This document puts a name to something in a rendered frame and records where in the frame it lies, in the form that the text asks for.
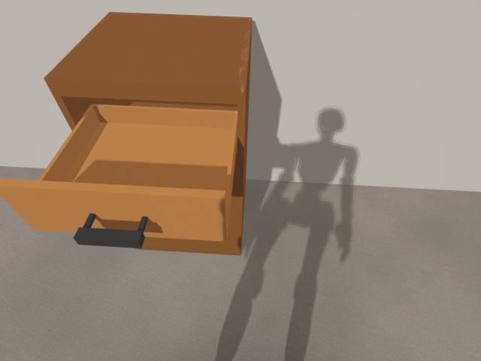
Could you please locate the handle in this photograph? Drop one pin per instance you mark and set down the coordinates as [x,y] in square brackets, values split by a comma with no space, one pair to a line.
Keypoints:
[110,237]

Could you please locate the drawer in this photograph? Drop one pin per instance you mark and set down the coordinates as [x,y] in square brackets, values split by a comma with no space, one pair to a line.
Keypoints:
[174,166]

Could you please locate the cabinet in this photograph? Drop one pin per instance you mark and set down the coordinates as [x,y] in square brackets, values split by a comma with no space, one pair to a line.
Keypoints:
[165,61]

